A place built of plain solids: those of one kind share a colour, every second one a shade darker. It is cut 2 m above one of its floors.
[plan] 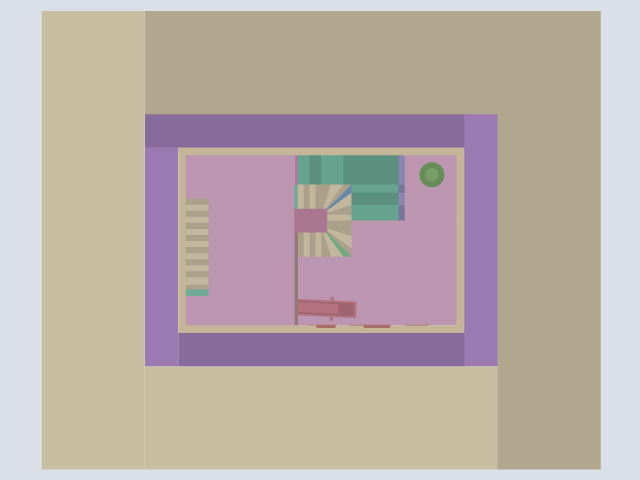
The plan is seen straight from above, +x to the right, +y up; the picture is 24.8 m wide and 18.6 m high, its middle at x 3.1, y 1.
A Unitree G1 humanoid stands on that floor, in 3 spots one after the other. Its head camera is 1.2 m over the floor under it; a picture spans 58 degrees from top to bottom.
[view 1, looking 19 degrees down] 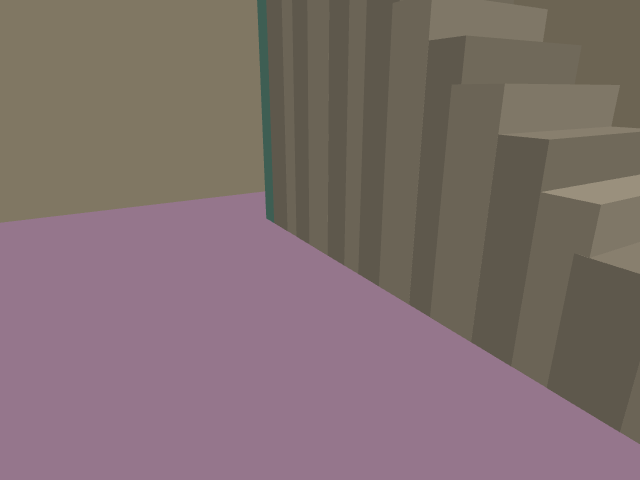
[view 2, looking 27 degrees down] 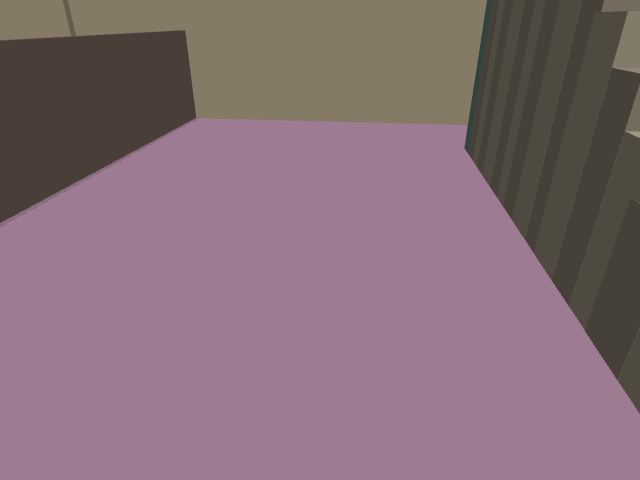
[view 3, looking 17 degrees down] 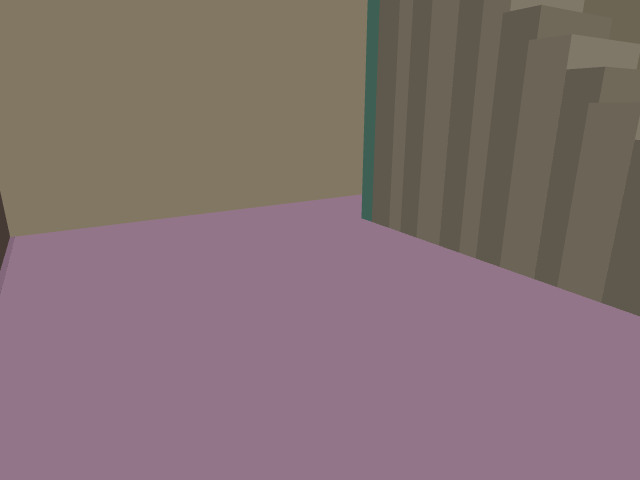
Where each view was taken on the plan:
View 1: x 0.39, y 2.69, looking -120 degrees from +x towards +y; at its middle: step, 3.40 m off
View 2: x -0.26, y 3.46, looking -83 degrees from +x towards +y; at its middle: floor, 2.64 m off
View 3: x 1.64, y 2.68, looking -121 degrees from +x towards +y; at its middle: floor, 4.10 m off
